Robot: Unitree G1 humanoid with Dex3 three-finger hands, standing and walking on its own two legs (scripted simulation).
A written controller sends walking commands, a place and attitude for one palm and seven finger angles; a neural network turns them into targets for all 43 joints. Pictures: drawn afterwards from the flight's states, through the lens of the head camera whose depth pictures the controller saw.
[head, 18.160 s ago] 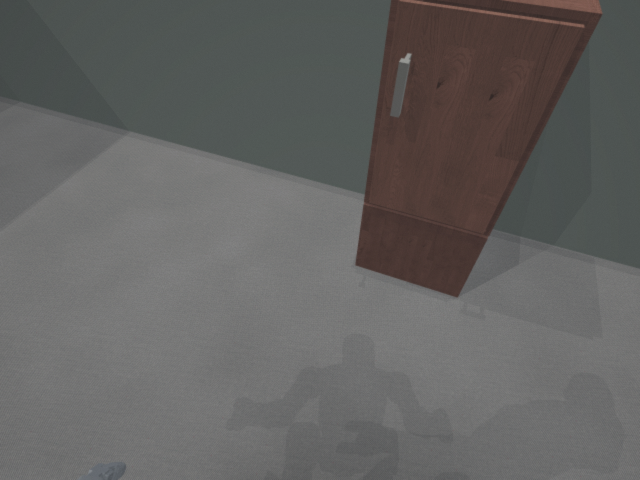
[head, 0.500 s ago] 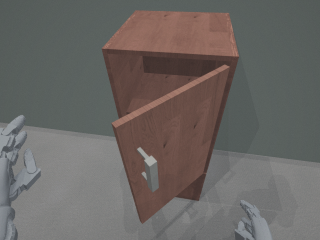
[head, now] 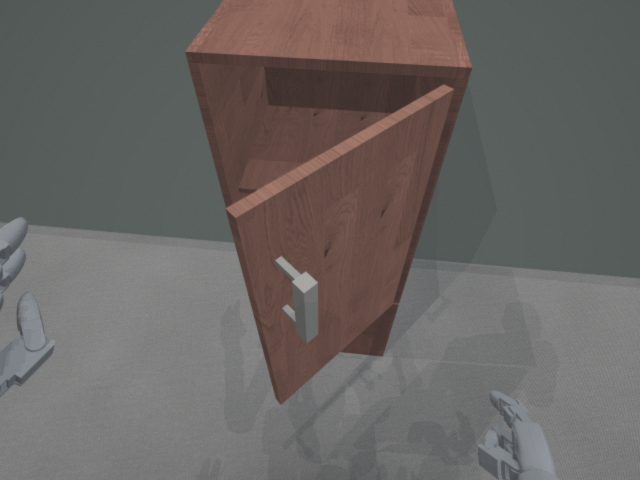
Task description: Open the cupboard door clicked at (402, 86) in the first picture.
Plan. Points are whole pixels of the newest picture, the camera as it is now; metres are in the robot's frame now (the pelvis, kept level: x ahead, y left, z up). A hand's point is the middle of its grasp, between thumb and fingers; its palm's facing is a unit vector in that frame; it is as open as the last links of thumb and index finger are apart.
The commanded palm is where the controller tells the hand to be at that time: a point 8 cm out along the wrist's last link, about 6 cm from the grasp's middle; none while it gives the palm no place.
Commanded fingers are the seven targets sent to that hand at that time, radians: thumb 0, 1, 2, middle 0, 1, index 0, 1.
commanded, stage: step back with the hand held close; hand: left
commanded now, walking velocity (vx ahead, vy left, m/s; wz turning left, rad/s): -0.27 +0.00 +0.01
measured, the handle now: (296, 300) +0.33 +0.06 +0.03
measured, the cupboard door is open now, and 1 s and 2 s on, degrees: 49 49 49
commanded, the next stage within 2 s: stop stepping back and stand still in 0.56 s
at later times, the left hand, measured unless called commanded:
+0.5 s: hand out of the picture +0.08 +0.30 +0.16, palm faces +0.54 -0.74 -0.40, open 7.4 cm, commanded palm +0.01 +0.33 +0.17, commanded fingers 0.00 0.90 0.90 -0.20 -0.30 -0.20 -0.30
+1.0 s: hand out of the picture +0.03 +0.30 +0.16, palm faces +0.46 -0.81 -0.37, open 7.4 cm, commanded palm -0.04 +0.32 +0.17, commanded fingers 0.00 0.90 0.90 -0.20 -0.30 -0.20 -0.30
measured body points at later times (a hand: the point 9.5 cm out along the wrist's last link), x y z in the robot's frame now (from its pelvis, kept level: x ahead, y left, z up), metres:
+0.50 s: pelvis -0.10 +0.02 -0.02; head -0.09 +0.04 +0.43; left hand +0.04 +0.34 +0.18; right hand +0.09 -0.21 -0.10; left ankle +0.00 +0.11 -0.74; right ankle -0.01 -0.13 -0.73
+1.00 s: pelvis -0.19 +0.03 -0.01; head -0.19 +0.05 +0.44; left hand +0.00 +0.34 +0.18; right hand -0.05 -0.23 -0.09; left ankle -0.11 +0.10 -0.74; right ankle -0.27 -0.10 -0.73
